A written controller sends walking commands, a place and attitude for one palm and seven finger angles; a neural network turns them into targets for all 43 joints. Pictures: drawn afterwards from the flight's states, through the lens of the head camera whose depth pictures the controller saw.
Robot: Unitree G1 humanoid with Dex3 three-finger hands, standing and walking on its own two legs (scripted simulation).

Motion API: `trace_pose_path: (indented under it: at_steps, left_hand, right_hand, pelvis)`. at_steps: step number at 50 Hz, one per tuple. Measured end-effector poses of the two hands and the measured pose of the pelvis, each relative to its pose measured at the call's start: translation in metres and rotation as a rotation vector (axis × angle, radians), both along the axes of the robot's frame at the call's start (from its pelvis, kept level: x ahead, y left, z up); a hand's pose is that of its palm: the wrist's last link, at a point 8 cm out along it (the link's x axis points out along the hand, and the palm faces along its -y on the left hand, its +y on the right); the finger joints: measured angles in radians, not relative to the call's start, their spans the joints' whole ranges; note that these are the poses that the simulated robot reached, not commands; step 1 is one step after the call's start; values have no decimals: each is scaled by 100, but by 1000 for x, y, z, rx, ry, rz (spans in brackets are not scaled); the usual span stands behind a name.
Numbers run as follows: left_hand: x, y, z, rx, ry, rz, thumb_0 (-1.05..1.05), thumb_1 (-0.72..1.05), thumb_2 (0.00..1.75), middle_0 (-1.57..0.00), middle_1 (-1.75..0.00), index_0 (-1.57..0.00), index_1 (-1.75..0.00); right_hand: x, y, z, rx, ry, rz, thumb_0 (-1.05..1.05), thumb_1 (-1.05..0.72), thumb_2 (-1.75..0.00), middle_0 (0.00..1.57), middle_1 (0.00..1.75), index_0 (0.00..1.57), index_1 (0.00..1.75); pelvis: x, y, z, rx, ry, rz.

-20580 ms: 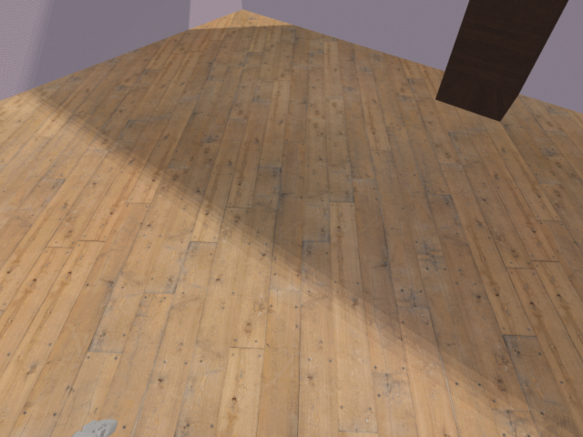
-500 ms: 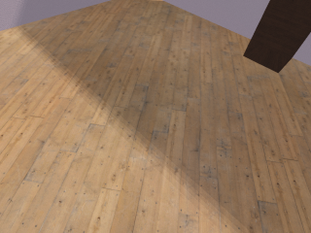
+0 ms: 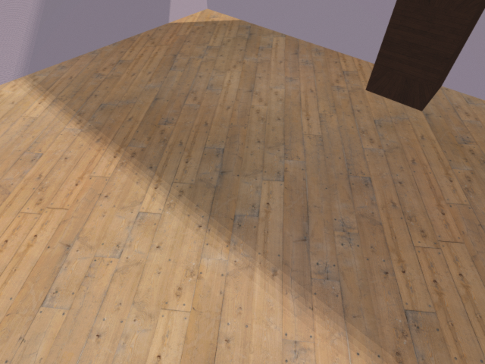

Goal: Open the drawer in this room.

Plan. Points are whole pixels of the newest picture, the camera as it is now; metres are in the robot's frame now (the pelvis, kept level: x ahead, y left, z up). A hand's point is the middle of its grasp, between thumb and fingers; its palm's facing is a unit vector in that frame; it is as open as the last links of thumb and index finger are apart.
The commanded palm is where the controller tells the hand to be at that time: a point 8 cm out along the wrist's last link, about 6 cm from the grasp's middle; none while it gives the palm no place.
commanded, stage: turn or walk to find it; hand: left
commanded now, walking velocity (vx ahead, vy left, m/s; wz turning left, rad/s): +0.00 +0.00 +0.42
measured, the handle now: out of the picture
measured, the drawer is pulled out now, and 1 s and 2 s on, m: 0.00 0.00 0.00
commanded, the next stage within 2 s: stand and wait in 0.18 s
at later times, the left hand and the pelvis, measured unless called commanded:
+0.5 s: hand out of the picture +0.00 +0.18 -0.17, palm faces +0.06 -0.98 -0.21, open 7.4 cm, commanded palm none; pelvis -0.01 +0.00 +0.00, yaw +1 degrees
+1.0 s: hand (172, 346) +0.19 +0.15 -0.16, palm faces -0.25 -0.93 -0.27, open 7.4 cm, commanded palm none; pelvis +0.04 -0.04 -0.01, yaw -15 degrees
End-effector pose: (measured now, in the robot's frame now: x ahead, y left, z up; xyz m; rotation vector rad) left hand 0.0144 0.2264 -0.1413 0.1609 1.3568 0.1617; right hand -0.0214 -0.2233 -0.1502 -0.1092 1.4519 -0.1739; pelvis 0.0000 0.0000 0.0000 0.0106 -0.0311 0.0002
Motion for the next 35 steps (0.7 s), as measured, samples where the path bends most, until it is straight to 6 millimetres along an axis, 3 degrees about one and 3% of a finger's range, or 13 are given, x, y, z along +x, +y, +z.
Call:
trace_pose_path:
  at_steps: [4,8,15,18,26,31,35]
  left_hand:
    - [-3,1,-4,-1,-14,34,1,92,89,-20,-30,-20,-30]
    - [-7,9,-11,-7,-21,56,1,91,89,-20,-30,-20,-30]
    - [-4,22,-12,8,-34,69,1,91,90,-20,-30,-20,-30]
    - [-5,18,-4,18,-45,64,1,91,90,-20,-30,-20,-30]
    - [-24,-3,0,-2,16,37,1,91,90,-20,-30,-20,-30]
    - [-27,1,-8,-32,45,33,1,91,89,-20,-30,-20,-30]
    - [-18,12,-12,-48,55,-2,1,91,89,-20,-30,-20,-30]
  right_hand:
    - [-16,0,-1,1,58,11,0,-91,-90,20,30,20,30]
    - [-17,1,-2,-15,63,22,0,-91,-90,20,30,20,30]
    - [9,8,1,-27,-21,70,0,-91,-90,20,30,20,30]
    - [26,9,1,-10,-63,88,0,-91,-90,20,30,20,30]
    - [61,-15,1,-33,-166,50,1,-93,-90,20,30,20,30]
    - [69,-22,9,-87,-202,43,0,-92,-90,20,30,20,30]
    - [62,-21,19,-115,-230,19,0,-91,-90,20,30,20,30]
  pelvis:
    - [-5,-1,-4,-10,2,27]
    - [-10,5,-9,-20,2,46]
    - [-15,8,-8,-3,23,68]
    - [-14,4,-5,7,27,60]
    - [-13,-3,-4,-4,16,2]
    - [-16,4,-6,-16,28,-30]
    - [-14,10,-5,-5,26,-81]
